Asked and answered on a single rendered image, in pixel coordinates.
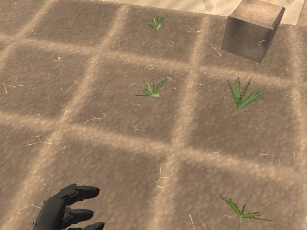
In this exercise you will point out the robot left hand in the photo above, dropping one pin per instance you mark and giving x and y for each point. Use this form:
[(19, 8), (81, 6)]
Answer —
[(54, 215)]

